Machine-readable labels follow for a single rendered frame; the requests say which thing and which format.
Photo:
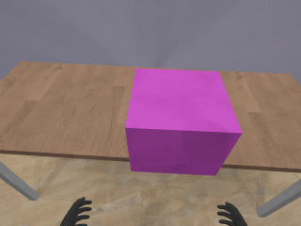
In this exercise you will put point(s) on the carton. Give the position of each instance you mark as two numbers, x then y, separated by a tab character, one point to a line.
180	122

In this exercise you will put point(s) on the left robot hand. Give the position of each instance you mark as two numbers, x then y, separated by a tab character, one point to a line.
72	215

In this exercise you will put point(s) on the table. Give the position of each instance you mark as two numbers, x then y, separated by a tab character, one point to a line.
80	111

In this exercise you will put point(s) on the right robot hand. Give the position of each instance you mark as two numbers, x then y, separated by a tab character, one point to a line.
234	215

